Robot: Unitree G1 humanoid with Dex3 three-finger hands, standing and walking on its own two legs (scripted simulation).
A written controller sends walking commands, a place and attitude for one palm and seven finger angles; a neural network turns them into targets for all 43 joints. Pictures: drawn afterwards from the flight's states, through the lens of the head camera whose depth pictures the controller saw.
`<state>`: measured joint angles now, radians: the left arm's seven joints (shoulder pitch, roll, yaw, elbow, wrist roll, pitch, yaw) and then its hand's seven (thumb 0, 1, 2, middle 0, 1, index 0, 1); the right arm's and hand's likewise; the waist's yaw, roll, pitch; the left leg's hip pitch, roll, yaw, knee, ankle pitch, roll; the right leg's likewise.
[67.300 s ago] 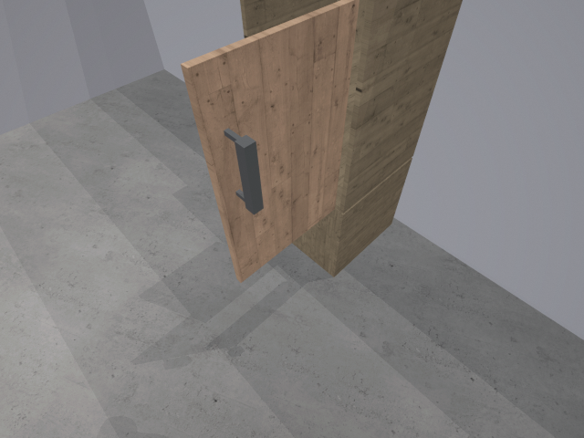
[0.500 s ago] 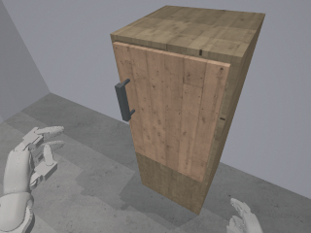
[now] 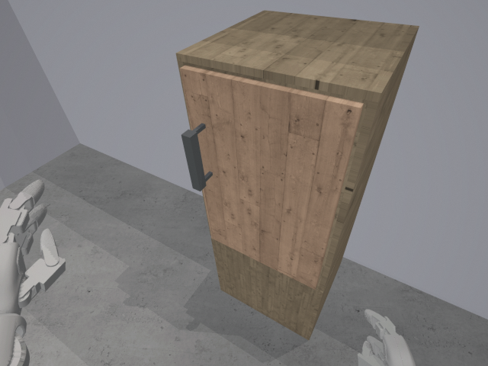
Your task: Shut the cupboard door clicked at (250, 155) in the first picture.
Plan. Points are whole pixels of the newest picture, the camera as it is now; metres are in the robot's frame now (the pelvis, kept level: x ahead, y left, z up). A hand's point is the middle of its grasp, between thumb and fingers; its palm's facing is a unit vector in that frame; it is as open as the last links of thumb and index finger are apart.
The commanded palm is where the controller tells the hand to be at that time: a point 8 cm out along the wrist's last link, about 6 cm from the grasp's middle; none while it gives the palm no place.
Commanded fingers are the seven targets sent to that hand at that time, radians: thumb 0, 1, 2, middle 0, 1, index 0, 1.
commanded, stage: step back with the hand held close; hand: left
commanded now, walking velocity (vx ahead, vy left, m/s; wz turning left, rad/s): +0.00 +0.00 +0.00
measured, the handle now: (200, 157) +0.57 +0.18 +0.04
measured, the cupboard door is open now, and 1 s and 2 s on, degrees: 0 0 0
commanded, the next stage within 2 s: stop stepping back and stand still in 1.42 s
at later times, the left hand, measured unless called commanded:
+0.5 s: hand (48, 268) +0.18 +0.27 +0.15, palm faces +0.36 -0.79 -0.49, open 7.4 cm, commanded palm +0.12 +0.31 +0.17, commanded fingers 0.00 0.90 0.90 -0.20 -0.30 -0.20 -0.30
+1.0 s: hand out of the picture +0.10 +0.30 +0.16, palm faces +0.48 -0.78 -0.40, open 7.4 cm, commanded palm +0.04 +0.34 +0.17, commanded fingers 0.00 0.90 0.90 -0.20 -0.30 -0.20 -0.30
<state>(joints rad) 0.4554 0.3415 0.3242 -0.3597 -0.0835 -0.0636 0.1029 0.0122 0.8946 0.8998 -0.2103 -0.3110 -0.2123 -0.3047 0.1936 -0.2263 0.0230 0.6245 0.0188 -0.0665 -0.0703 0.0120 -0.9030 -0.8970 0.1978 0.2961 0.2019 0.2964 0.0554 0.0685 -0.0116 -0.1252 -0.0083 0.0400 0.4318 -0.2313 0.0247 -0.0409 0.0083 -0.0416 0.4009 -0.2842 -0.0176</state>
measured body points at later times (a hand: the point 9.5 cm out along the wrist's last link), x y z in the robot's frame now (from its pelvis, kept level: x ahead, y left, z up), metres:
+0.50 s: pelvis -0.02 +0.02 +0.00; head -0.02 +0.00 +0.45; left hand +0.16 +0.31 +0.18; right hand +0.15 -0.24 -0.09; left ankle +0.01 +0.10 -0.74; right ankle -0.04 -0.11 -0.74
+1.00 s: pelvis -0.10 +0.03 -0.02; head -0.10 +0.04 +0.43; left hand +0.07 +0.33 +0.18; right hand +0.06 -0.21 -0.10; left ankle +0.00 +0.10 -0.74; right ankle -0.04 -0.10 -0.74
